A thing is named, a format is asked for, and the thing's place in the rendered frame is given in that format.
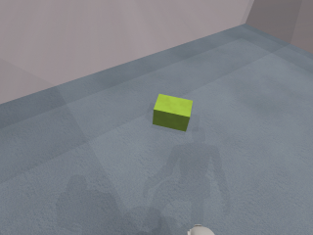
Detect carton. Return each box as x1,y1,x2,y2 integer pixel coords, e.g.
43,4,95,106
153,94,193,132

